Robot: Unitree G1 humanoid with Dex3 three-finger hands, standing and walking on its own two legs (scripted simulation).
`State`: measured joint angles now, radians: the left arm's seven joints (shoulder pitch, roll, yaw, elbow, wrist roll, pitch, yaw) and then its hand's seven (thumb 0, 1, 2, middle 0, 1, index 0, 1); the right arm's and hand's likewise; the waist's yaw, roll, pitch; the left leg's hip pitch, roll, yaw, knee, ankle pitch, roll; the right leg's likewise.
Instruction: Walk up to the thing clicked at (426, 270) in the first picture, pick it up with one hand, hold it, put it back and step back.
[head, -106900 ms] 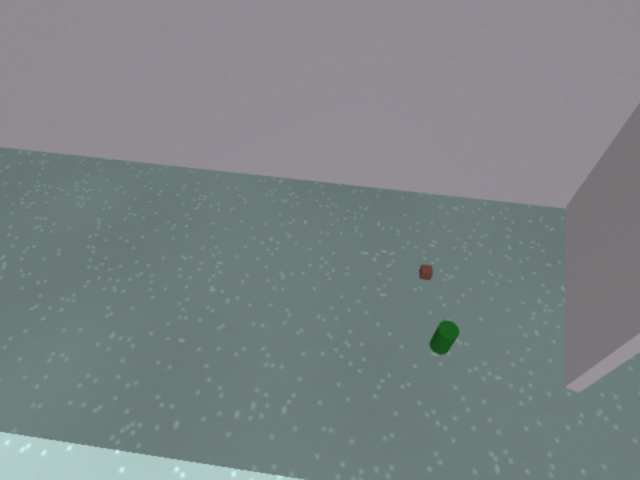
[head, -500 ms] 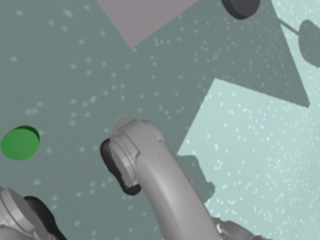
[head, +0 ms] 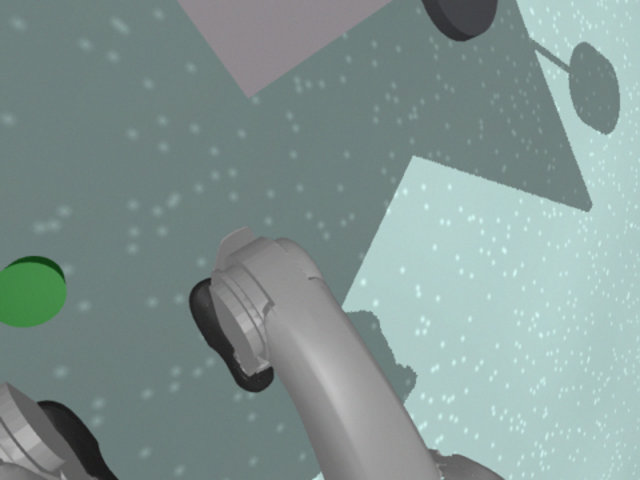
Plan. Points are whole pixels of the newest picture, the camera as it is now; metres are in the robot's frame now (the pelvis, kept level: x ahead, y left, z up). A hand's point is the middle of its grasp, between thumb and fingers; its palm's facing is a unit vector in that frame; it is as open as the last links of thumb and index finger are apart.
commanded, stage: rest palm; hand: left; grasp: from above
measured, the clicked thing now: out of the picture +0.57 +0.31 -0.33
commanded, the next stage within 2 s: none
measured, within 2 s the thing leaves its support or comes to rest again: neither
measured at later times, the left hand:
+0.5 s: hand out of the picture +0.52 +0.28 -0.25, palm faces -0.02 -0.44 -0.90, open 14.4 cm
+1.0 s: hand out of the picture +0.52 +0.28 -0.24, palm faces -0.02 -0.44 -0.90, open 14.4 cm
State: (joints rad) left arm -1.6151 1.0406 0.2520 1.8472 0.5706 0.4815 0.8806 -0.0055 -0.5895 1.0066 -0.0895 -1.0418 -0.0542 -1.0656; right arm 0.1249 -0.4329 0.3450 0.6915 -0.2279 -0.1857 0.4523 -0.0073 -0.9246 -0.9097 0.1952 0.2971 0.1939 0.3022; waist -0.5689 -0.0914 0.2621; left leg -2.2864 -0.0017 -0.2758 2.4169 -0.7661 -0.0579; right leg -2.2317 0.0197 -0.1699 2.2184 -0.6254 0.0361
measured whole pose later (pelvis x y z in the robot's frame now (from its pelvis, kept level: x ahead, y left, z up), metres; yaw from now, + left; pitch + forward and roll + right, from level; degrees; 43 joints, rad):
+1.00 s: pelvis +0.00 +0.00 +0.00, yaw +0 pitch +35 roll -15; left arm -1.61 1.06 0.24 1.81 0.57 0.49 0.86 -0.01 -0.59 1.00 -0.09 -1.03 -0.05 -1.05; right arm 0.10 -0.43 0.35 0.68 -0.22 -0.19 0.44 -0.01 -0.92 -0.91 0.20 0.30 0.19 0.30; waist -0.57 -0.10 0.27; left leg -2.27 0.00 -0.28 2.40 -0.77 -0.05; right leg -2.21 0.02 -0.17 2.20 -0.63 0.04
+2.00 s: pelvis +0.00 +0.00 +0.01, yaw +0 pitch +35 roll -14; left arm -1.59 1.05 0.25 1.79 0.57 0.50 0.84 -0.01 -0.56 0.99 -0.08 -1.04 -0.06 -1.05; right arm 0.08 -0.43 0.35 0.69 -0.22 -0.18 0.42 -0.01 -0.91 -0.90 0.20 0.30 0.19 0.30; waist -0.55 -0.10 0.28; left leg -2.26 0.00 -0.27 2.40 -0.77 -0.05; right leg -2.20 0.02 -0.17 2.20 -0.63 0.04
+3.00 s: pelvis +0.00 +0.00 +0.01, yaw +1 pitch +35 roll -14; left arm -1.60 1.05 0.26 1.79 0.58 0.50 0.84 -0.01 -0.56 0.99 -0.08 -1.04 -0.06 -1.05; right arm 0.08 -0.43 0.35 0.71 -0.22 -0.18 0.42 -0.01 -0.91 -0.90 0.20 0.30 0.19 0.30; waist -0.56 -0.10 0.28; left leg -2.26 0.00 -0.26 2.40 -0.77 -0.05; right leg -2.20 0.02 -0.16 2.20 -0.63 0.04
